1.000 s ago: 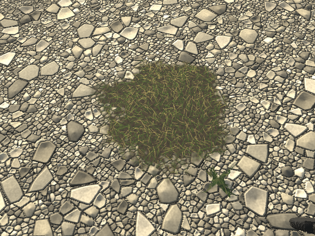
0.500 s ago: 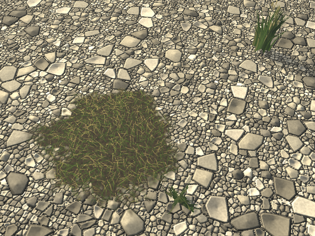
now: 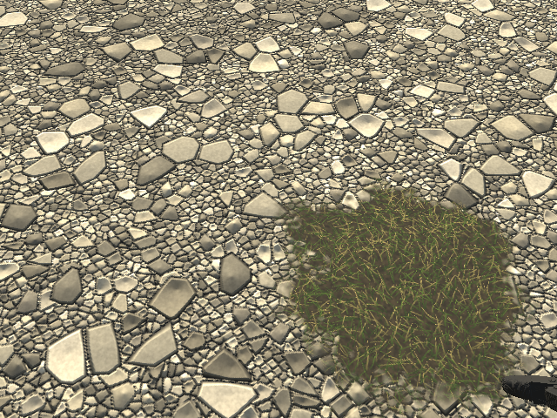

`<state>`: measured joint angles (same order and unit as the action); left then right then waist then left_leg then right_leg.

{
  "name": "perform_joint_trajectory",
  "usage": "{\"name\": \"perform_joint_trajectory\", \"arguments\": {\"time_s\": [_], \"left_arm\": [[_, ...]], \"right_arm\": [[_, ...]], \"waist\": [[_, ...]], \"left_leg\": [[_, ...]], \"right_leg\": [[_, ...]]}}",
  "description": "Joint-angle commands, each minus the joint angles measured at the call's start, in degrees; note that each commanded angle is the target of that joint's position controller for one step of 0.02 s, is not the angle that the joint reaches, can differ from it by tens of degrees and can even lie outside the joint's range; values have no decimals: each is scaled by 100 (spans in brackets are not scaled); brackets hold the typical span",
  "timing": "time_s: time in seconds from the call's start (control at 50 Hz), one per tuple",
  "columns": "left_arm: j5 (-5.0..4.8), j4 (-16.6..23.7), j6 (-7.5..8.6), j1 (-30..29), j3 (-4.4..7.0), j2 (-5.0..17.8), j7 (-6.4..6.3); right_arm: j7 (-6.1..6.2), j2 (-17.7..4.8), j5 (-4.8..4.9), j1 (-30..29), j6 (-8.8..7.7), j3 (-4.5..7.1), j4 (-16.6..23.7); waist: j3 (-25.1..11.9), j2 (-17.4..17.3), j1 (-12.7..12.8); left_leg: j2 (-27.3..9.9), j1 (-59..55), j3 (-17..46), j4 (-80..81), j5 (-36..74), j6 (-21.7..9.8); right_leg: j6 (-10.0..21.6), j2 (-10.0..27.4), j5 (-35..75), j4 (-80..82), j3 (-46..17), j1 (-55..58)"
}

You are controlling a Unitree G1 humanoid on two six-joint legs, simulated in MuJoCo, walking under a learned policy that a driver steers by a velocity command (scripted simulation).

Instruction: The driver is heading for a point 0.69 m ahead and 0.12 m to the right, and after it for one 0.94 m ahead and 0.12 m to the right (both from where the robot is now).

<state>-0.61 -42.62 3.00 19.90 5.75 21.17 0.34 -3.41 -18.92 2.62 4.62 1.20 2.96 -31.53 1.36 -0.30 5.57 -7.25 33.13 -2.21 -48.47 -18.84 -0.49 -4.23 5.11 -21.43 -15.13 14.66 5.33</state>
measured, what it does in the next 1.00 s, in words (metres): walks ahead, turning right: left foot, then right foot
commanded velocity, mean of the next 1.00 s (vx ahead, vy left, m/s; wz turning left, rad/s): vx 0.93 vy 0.00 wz -0.35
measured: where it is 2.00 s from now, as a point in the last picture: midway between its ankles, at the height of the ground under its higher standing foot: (359, 155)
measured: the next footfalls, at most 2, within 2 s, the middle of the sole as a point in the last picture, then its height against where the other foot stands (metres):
left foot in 0.08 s outside the picture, level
right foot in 0.54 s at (262, 346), level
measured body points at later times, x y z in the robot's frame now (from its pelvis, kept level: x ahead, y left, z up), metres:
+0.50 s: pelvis +0.36 +0.14 -0.02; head +0.39 +0.15 +0.43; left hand +0.55 +0.39 -0.11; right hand +0.38 -0.14 -0.13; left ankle +0.12 +0.15 -0.72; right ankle +0.61 +0.07 -0.69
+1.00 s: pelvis +0.81 +0.21 -0.02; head +0.82 +0.19 +0.43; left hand +0.98 +0.46 -0.13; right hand +0.92 -0.11 -0.06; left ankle +0.96 +0.31 -0.73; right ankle +0.60 +0.14 -0.67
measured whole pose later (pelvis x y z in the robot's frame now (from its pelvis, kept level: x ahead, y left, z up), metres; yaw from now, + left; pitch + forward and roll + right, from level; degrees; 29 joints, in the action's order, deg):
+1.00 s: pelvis +0.81 +0.21 -0.02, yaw -26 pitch +1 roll +2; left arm -3.0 -41.8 2.5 21.4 4.0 18.4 -0.8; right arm 0.2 -16.2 1.0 5.3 -7.6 1.2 -31.2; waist 1.0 1.8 3.7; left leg 1.5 27.5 5.3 -37.3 -10.5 4.4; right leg 3.9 -5.8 -30.0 -61.4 -15.2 -12.2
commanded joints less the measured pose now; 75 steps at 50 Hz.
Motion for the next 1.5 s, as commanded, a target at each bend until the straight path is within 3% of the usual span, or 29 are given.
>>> {"name": "perform_joint_trajectory", "arguments": {"time_s": [0.02,0.08,0.1,0.12,0.14,0.24,0.42,0.52,0.54,0.56,0.58,0.62,0.66,0.78,0.88,0.94,0.96,0.98,1.02,1.06,1.14,1.28,1.34,1.4,1.42,1.44,1.46,1.48,1.5], "left_arm": [[-22,288,75,-307,251,1009,43],[-35,464,123,-645,170,949,9],[167,932,262,-787,-133,-82,-9],[-4,1161,512,-939,-196,213,-25],[-309,1181,595,-1404,-83,757,-15],[-166,425,291,-325,-184,411,79],[-213,670,397,-1726,-373,-167,396],[-288,432,151,-115,-22,515,425],[-283,-17,39,1619,135,824,324],[-240,-434,-39,2630,47,781,195],[45,-296,54,1951,-88,474,190],[89,347,123,963,-95,209,115],[91,586,263,14,-94,258,116],[-165,566,224,-310,-61,299,-133],[-279,301,77,161,-13,262,-196],[-92,435,24,-99,-100,-15,-95],[112,615,38,128,-328,-752,-54],[-353,991,143,841,-440,-831,-38],[-304,851,46,-131,-308,23,-83],[-79,1016,9,-811,-245,29,-29],[-229,1245,-193,-999,-287,-269,109],[-164,1573,-81,-2086,-383,-303,336],[-177,1647,18,-2464,-303,-115,469],[-85,1174,-35,-412,53,476,438],[-73,851,-94,652,191,662,313],[20,830,-140,488,164,974,134],[324,1160,-35,221,50,927,114],[267,1154,-33,136,73,689,140],[137,1020,44,-264,36,671,183]], "right_arm": [[-58,-307,19,-495,-94,-4,580],[100,-1335,84,2455,-30,564,-392],[174,-2139,135,2799,-36,722,-544],[119,-1882,7,2428,-277,522,-116],[69,-1220,-73,2220,-422,350,-148],[144,-442,-369,987,-635,67,-222],[487,-531,-345,1880,-934,36,-924],[891,-1123,-525,1522,-536,223,-900],[883,-1240,-599,836,-511,267,-668],[710,-605,-561,240,-619,103,-522],[502,477,-322,954,-850,-231,-154],[222,-289,19,710,-1209,-231,259],[226,-214,-235,757,-1130,-235,143],[451,-21,-461,-173,-887,-314,455],[442,-317,-10,-467,-901,-79,542],[441,-761,64,1392,-963,270,160],[466,-1112,-19,2562,-904,344,-65],[330,-1572,-292,2423,-882,393,-141],[364,-636,-281,1723,-800,258,24],[379,-476,-376,1615,-751,220,-242],[334,-23,-235,1531,-805,109,-724],[434,-638,-337,1694,-811,195,-1106],[508,-967,-360,1937,-731,234,-1261],[632,-1345,-240,1807,-582,297,-1228],[583,-1187,-163,1544,-634,244,-1132],[489,-301,-443,1757,-785,15,-870],[361,-443,-204,2523,-962,-115,-761],[382,-945,-84,1687,-962,0,-760],[430,-779,7,1393,-914,-6,-568]], "waist": [[539,591,-257],[-959,73,-1925],[-791,-2059,-1629],[-1876,-1625,-1499],[-1127,-673,-1607],[11,-541,-484],[675,-148,-854],[-452,-896,336],[-896,-707,1188],[-663,1026,1507],[-1000,2239,358],[-925,203,-2],[115,-956,-804],[571,2,-549],[19,618,-179],[-1030,605,-1303],[-2052,-711,-1503],[-2258,-3270,-847],[-709,-1205,-1173],[-70,-137,-1080],[249,-539,-785],[933,-96,-925],[690,-243,-873],[-474,-705,357],[-743,-285,887],[-1121,1857,158],[-3241,1399,-128],[-3024,88,227],[-1557,-269,-216]], "left_leg": [[153,360,-362,251,-260,-290],[1305,-4654,-786,604,67,-910],[21,-5568,2330,1926,-1640,-1651],[-937,-5778,5126,3308,-3359,-2168],[-1225,-5366,4778,3742,-2913,-1890],[-422,-2591,1852,3623,284,-1216],[100,-2822,-673,4434,4311,209],[-329,-3913,-805,1291,9856,560],[-303,-2972,-644,-681,9641,509],[832,-1257,-675,-4044,2767,493],[1405,1178,545,-5925,-1646,481],[1041,1799,1379,-4636,-692,-217],[662,946,1337,-3199,-70,-261],[501,-973,668,312,1527,510],[796,-1716,1012,1928,2111,761],[409,-3662,1045,1678,1065,313],[-637,-5422,2465,1716,-551,36],[-1860,-6042,6275,3288,-3130,-923],[-1454,-4768,4832,3380,-2915,-749],[-935,-3704,3020,3277,-647,-627],[-660,-3170,1420,3518,803,-526],[-550,-3126,-385,4113,2507,-266],[-397,-3452,-998,3625,5943,56],[-675,-3081,-789,842,8698,-22],[-276,-2006,-841,-859,6525,59],[901,-110,-708,-3598,-1212,230],[928,545,994,-4774,-1713,182],[699,157,1129,-4353,-1065,119],[527,475,870,-3720,-793,172]], "right_leg": [[1083,1412,1214,442,-561,-96],[538,737,4733,-3657,306,-2597],[131,-162,-890,-6077,-123,-5119],[259,-486,-1202,-6939,-1870,-5728],[395,-214,-406,-6893,-1903,-6251],[560,655,1357,-5629,-1819,-4777],[730,-579,3859,-2311,-1005,-4071],[1190,-1368,2491,-2427,-315,-2210],[1532,-987,2408,-2362,-1046,-593],[1860,-539,2878,-2009,-1612,583],[2550,-89,1570,-2371,-3567,1703],[2880,814,-2231,202,-6335,921],[2668,403,-1611,573,-5877,-1298],[2168,-849,453,469,-3583,-3887],[1607,-705,-202,-489,-4091,-2560],[1075,-765,1061,-2925,-3811,-2423],[956,-1037,-762,-5111,-3191,-3414],[809,-1098,-1119,-6756,-2626,-5376],[705,-400,131,-7315,-2243,-5953],[722,-4,528,-6704,-2186,-5515],[769,357,698,-6268,-2076,-5486],[799,185,2344,-4099,-1366,-5402],[1090,-537,2356,-3057,-442,-4147],[1498,-1143,2013,-2574,-620,-1337],[1751,-804,3066,-1575,-1338,356],[2072,371,6039,-2231,-2900,2107],[3393,1827,5147,-1591,-5542,2915],[3046,1466,4148,-977,-5309,1930],[2803,1245,3872,-628,-4651,671]]}}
